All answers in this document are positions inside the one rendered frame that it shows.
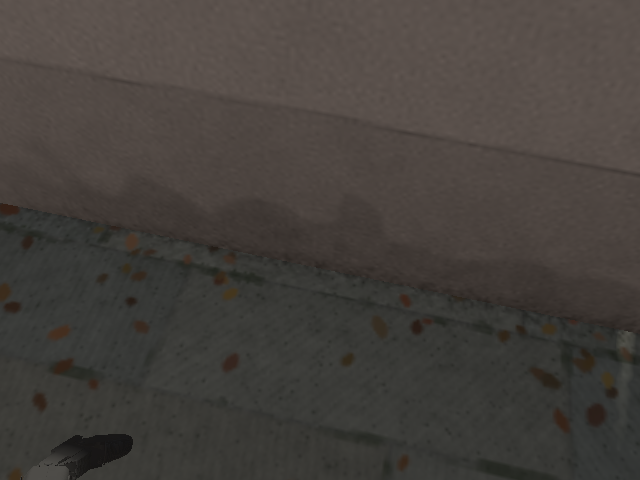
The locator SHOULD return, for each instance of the robot left hand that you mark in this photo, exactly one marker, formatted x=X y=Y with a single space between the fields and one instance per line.
x=76 y=456

